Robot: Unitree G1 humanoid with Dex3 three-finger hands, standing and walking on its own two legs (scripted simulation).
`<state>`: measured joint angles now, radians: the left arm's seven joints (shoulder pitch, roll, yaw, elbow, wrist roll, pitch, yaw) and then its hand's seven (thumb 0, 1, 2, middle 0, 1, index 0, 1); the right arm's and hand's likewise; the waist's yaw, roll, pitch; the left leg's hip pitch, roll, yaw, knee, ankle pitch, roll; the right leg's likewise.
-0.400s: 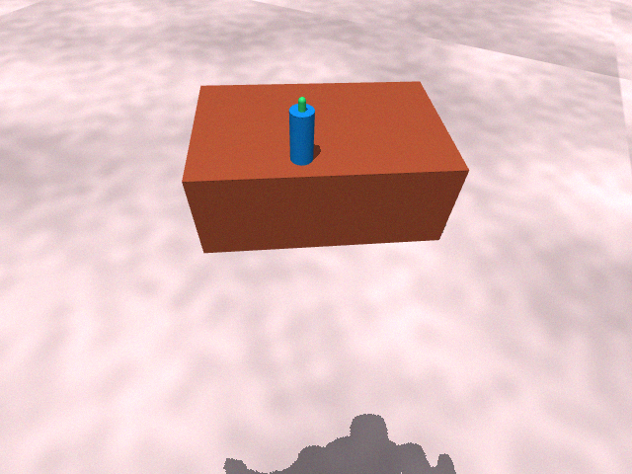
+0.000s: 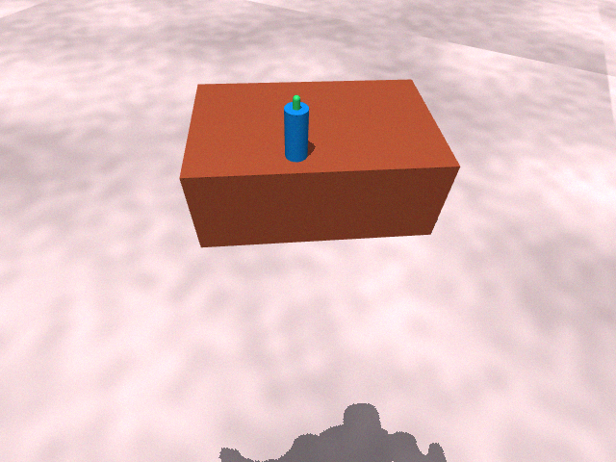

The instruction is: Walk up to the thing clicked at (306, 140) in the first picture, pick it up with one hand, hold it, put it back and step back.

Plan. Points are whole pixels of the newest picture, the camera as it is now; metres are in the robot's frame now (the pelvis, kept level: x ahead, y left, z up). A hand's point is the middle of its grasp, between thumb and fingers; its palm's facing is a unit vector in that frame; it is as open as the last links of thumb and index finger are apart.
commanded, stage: stand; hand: right
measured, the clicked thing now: (296, 127) +1.16 +0.01 -0.27
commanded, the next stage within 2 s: walk up in 0.72 s
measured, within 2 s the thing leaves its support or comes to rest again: neither
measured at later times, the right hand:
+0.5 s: hand out of the picture +0.08 -0.25 -0.16, palm faces -0.03 +0.94 -0.34, open 7.4 cm
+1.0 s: hand out of the picture +0.13 -0.24 -0.15, palm faces -0.10 +0.92 -0.39, open 7.4 cm
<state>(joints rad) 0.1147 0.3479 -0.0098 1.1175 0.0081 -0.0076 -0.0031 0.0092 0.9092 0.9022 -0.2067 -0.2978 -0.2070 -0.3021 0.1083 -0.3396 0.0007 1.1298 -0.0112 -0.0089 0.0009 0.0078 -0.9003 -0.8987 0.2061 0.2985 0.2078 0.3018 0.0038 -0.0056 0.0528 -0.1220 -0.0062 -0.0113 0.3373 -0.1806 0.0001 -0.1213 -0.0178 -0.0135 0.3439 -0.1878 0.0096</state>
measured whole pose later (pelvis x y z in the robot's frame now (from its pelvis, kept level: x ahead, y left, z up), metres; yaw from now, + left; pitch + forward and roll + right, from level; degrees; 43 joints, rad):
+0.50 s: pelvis +0.00 +0.00 +0.00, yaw +0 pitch -2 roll +0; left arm 0.12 0.35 -0.01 1.12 0.01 -0.01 0.00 0.01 0.91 0.90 -0.21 -0.30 -0.21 -0.30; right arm 0.11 -0.34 0.00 1.13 -0.01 -0.01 0.00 0.01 -0.90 -0.90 0.21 0.30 0.21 0.30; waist 0.00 -0.01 0.05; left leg -0.11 0.00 -0.01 0.33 -0.18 0.00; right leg -0.11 -0.01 -0.01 0.33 -0.19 0.01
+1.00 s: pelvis +0.05 +0.05 -0.01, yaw +4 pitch -2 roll -2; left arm 0.28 0.43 0.08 1.02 0.04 -0.05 -0.04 0.01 0.90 0.90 -0.21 -0.30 -0.21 -0.30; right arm 0.22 -0.45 -0.10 1.01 -0.04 0.01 0.09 0.01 -0.90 -0.90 0.20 0.30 0.21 0.30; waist 0.03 0.03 0.05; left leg -0.43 0.08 -0.04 0.73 -0.35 0.00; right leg -0.03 -0.07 -0.07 0.37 -0.31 0.02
